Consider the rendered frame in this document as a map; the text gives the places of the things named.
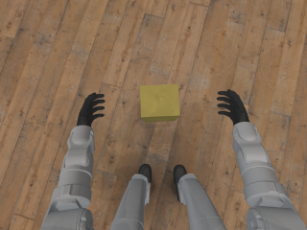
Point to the robot left shin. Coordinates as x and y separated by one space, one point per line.
139 176

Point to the robot right hand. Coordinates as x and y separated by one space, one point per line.
238 113

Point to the carton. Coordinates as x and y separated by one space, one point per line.
159 103

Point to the robot right upper arm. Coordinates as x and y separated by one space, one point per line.
273 218

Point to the robot left hand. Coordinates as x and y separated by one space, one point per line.
86 116

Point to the left robot foot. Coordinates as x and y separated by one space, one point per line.
146 170

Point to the robot right forearm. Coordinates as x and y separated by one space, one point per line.
261 184

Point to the robot left upper arm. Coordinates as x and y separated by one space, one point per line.
72 219

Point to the robot left forearm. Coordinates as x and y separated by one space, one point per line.
73 190

